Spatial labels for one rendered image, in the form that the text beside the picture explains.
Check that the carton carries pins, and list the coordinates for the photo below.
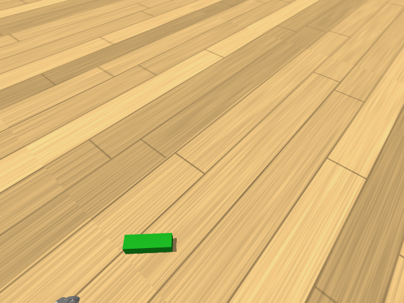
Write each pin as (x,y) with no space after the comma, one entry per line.
(148,243)

